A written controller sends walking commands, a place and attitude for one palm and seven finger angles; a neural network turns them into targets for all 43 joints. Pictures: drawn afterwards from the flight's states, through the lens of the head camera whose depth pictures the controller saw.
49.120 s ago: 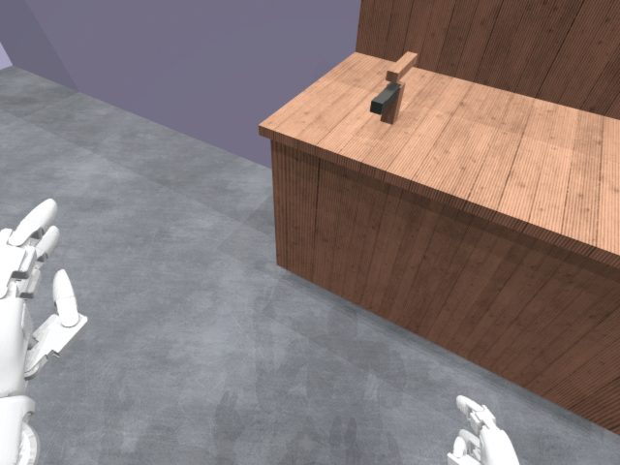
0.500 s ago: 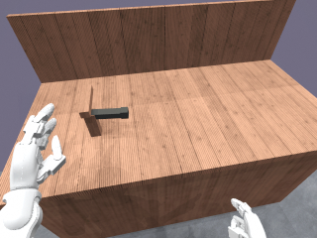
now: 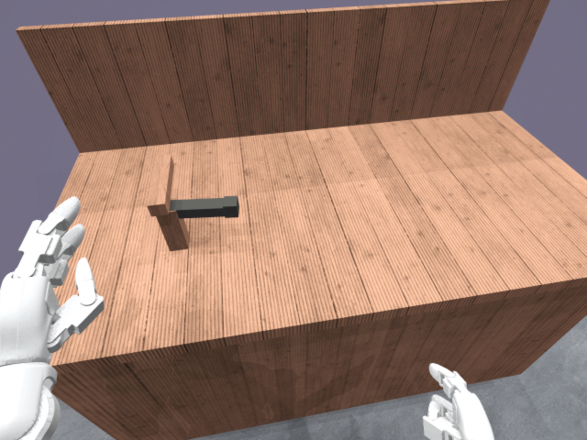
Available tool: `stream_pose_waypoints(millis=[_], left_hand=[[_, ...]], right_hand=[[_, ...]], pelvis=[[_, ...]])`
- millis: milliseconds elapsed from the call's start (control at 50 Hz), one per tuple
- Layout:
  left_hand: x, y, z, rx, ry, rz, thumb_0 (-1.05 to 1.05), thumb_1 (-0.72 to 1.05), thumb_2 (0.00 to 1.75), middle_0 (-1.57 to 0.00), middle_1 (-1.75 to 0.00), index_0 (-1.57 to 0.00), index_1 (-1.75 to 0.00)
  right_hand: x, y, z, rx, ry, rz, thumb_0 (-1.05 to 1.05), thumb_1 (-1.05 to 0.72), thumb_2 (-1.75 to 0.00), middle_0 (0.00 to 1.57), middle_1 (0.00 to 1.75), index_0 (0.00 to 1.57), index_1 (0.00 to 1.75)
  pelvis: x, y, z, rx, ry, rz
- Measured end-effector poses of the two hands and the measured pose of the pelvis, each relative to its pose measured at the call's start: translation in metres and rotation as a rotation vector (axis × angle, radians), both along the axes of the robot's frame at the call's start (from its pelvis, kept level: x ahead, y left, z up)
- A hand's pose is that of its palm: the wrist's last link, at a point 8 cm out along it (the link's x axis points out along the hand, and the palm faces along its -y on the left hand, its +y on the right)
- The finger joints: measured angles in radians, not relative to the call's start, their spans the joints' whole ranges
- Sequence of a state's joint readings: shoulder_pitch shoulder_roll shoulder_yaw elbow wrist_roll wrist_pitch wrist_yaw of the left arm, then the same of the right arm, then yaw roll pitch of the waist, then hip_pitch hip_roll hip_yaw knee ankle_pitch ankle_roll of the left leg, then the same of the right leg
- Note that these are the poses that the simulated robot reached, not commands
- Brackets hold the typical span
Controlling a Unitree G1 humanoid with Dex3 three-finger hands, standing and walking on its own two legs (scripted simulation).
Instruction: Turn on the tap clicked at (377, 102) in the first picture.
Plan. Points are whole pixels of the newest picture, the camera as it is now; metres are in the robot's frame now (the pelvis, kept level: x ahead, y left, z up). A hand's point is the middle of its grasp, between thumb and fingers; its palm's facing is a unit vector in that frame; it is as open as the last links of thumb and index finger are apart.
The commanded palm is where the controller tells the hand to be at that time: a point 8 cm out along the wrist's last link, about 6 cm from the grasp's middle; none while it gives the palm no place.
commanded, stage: step back with the hand held close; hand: left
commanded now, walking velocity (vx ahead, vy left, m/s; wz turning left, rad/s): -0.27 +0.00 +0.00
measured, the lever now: (231, 206) +0.48 +0.18 +0.04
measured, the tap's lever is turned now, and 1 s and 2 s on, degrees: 83 83 83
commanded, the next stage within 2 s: stop stepping back and stand still in 1.46 s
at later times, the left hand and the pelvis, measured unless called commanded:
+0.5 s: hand (65, 344) +0.16 +0.25 +0.15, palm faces +0.33 -0.83 -0.45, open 7.4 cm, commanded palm +0.11 +0.29 +0.17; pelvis -0.05 +0.01 -0.01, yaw -1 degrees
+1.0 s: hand (27, 389) +0.11 +0.26 +0.15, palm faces +0.35 -0.82 -0.45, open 7.4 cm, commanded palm +0.06 +0.31 +0.17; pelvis -0.10 +0.02 -0.03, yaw +1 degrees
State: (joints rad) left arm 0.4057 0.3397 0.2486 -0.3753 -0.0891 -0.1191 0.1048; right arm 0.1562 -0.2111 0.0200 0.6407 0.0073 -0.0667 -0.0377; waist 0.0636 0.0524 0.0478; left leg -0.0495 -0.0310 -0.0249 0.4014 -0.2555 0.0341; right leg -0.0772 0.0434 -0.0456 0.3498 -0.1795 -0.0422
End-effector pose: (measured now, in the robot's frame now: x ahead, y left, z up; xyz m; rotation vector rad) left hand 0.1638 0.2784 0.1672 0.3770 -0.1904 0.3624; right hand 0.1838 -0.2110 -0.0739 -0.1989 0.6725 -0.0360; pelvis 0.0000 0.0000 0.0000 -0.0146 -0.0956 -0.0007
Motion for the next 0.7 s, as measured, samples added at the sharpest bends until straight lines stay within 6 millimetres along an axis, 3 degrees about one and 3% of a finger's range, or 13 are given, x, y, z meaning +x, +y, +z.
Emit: stream_pose_waypoints(millis=[120,240,560,700], left_hand=[[-0.001,0.005,0.011,0.060,-0.031,-0.007,0.01,0.89,0.90,-0.21,-0.30,-0.21,-0.30],[-0.005,0.000,0.000,0.073,0.034,-0.050,0.01,0.89,0.90,-0.21,-0.30,-0.21,-0.30],[-0.052,0.013,0.000,0.144,0.006,-0.049,0.01,0.89,0.90,-0.21,-0.30,-0.21,-0.30],[-0.064,0.017,0.002,0.189,-0.031,-0.030,0.01,0.89,0.90,-0.21,-0.30,-0.21,-0.30]], right_hand=[[-0.006,-0.005,0.001,-0.008,0.008,-0.026,0.02,-0.91,-0.90,0.20,0.30,0.21,0.30],[-0.022,-0.015,0.000,-0.032,0.033,-0.075,0.02,-0.91,-0.90,0.20,0.30,0.21,0.30],[-0.082,-0.010,-0.015,-0.057,0.088,-0.102,0.02,-0.91,-0.90,0.20,0.30,0.21,0.30],[-0.098,-0.004,-0.022,-0.049,0.089,-0.091,0.02,-0.91,-0.90,0.20,0.30,0.21,0.30]], pelvis=[[-0.006,-0.001,-0.001,-0.004,0.036,-0.011],[-0.018,0.005,-0.002,0.006,0.074,-0.021],[-0.061,0.016,-0.013,0.000,0.103,-0.011],[-0.073,0.016,-0.018,0.007,0.094,0.003]])
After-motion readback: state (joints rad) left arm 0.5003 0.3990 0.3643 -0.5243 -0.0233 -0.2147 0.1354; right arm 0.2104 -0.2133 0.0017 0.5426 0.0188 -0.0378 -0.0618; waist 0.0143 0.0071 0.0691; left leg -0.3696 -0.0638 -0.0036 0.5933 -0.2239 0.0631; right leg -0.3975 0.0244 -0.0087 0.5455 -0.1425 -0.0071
